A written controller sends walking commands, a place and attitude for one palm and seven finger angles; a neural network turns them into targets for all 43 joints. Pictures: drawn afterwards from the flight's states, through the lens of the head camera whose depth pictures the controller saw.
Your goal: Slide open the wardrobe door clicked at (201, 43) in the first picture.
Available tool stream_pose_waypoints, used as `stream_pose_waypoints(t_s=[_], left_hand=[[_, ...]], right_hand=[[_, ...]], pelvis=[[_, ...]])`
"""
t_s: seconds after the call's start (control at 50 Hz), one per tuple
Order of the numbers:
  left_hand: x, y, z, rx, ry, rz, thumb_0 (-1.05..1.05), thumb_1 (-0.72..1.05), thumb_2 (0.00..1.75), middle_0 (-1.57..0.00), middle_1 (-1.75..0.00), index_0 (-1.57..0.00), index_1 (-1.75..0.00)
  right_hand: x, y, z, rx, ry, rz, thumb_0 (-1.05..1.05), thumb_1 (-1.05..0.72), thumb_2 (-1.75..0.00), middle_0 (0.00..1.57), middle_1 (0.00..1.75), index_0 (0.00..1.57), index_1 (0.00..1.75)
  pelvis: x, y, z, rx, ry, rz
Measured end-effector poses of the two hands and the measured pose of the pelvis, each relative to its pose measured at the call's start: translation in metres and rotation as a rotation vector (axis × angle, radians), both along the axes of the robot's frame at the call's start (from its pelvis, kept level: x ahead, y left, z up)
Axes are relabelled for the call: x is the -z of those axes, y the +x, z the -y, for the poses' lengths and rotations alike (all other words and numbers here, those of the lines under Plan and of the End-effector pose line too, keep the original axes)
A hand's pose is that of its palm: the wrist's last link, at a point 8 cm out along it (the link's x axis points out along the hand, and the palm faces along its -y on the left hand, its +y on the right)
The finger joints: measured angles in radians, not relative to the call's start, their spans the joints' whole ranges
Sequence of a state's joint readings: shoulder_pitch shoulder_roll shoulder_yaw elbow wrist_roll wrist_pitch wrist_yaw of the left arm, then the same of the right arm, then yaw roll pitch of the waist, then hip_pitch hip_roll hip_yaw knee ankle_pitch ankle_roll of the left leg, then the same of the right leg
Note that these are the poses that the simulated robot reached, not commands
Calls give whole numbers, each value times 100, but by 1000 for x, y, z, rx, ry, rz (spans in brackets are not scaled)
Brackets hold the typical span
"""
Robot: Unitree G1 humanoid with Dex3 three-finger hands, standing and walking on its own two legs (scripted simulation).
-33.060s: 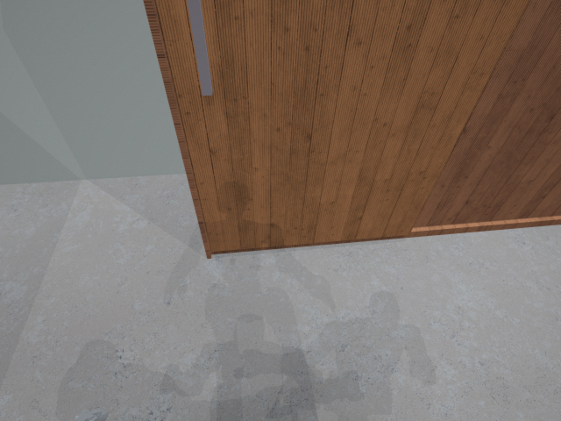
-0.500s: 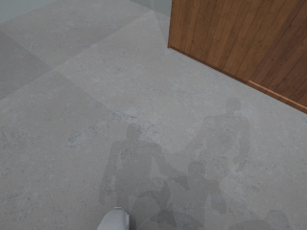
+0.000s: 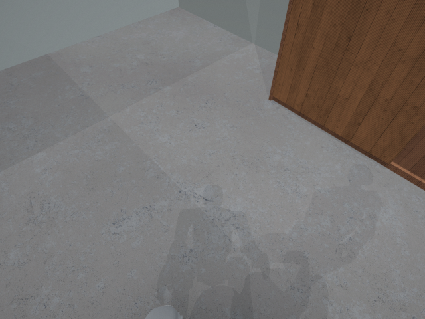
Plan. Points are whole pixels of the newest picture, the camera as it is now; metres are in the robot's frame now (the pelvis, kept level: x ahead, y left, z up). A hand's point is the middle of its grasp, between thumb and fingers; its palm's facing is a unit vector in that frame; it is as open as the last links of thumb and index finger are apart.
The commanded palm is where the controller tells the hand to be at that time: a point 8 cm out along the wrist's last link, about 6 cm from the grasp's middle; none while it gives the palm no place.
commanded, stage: walk to a spot facing it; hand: left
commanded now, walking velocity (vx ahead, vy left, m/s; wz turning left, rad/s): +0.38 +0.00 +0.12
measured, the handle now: out of the picture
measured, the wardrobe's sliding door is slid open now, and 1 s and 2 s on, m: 0.00 0.00 0.00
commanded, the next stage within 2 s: turn to face it in 1.52 s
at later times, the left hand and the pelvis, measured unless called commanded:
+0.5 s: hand (137, 262) +0.26 +0.21 -0.17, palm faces +0.05 -0.95 -0.30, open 7.3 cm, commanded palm none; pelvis +0.21 -0.01 -0.01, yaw +1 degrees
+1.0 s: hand (152, 183) +0.48 +0.22 -0.16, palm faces +0.07 -0.96 -0.26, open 7.3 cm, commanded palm none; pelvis +0.43 +0.01 -0.01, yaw +2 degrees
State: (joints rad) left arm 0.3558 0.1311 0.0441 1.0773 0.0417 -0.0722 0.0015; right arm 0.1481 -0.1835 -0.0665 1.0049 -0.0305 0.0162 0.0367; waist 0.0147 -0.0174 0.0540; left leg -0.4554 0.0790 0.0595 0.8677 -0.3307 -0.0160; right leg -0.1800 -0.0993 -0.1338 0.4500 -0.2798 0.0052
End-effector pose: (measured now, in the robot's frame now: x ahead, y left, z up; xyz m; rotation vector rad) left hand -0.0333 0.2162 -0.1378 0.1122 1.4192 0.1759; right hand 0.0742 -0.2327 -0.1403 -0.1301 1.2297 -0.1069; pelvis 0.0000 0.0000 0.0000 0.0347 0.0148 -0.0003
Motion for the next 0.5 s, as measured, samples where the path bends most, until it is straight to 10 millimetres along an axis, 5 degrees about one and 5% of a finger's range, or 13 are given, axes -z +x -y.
stream_pose_waypoints(t_s=[0.16,0.28,0.38,0.44,0.5], left_hand=[[26,35,1,-46,-87,-117,1,91,90,-21,-30,-20,-30],[14,147,-22,23,-10,7,2,92,90,-21,-30,-20,-30],[1,239,-43,64,107,174,3,94,90,-20,-30,-20,-30],[-1,268,-45,53,148,212,2,94,90,-20,-30,-19,-30],[-4,282,-36,48,132,169,1,93,90,-20,-30,-19,-30]], right_hand=[[10,73,-30,-23,-23,47,1,-91,-90,20,30,20,29],[9,68,-14,52,-43,-52,-1,-95,-90,20,30,20,29],[28,65,6,65,-12,-205,0,-93,-90,20,30,20,29],[34,85,15,55,-5,-259,0,-92,-90,20,30,20,29],[24,128,18,51,-11,-225,1,-92,-90,20,30,20,29]], pelvis=[[17,66,-21,4,-16,29],[9,111,-16,8,-10,24],[18,159,4,0,3,23],[22,184,10,-15,-15,32],[13,212,11,-22,-27,22]])
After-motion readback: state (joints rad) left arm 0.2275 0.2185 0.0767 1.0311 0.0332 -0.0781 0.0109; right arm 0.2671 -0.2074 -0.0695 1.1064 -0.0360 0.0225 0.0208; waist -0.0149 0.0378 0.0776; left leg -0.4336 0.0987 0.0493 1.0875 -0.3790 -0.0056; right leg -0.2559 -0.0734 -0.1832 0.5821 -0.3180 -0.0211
